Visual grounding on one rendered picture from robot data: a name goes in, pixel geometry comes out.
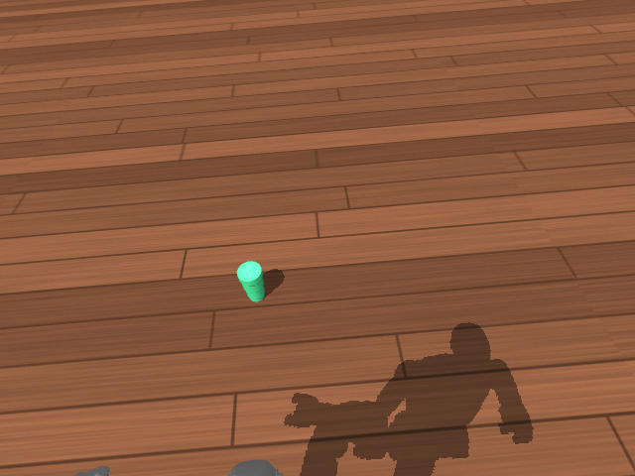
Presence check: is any cup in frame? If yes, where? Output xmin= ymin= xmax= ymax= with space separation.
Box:
xmin=237 ymin=261 xmax=265 ymax=301

